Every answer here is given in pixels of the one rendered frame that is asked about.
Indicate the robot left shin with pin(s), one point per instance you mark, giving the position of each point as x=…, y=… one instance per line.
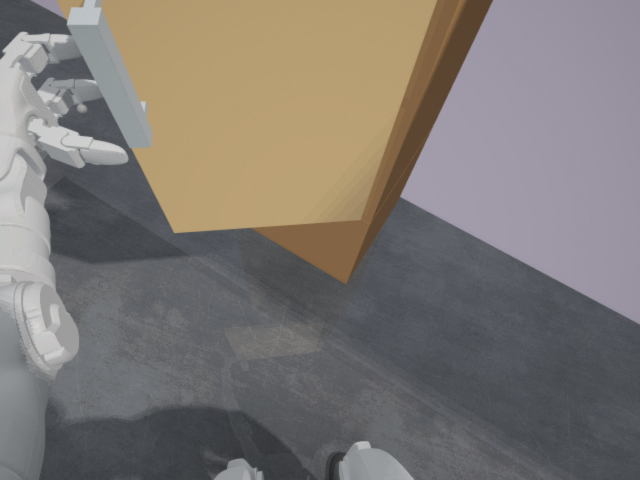
x=237, y=462

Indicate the left robot forearm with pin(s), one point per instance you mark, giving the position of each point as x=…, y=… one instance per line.
x=25, y=234

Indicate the handle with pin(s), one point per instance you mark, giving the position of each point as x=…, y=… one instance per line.
x=92, y=34

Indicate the right robot thigh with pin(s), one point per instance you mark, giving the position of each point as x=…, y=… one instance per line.
x=371, y=464

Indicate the cupboard door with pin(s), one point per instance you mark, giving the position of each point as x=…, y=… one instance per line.
x=265, y=112

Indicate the robot left upper arm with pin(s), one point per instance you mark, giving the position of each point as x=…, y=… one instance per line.
x=37, y=336

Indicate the robot left hand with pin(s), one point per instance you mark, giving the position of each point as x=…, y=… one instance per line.
x=21, y=104

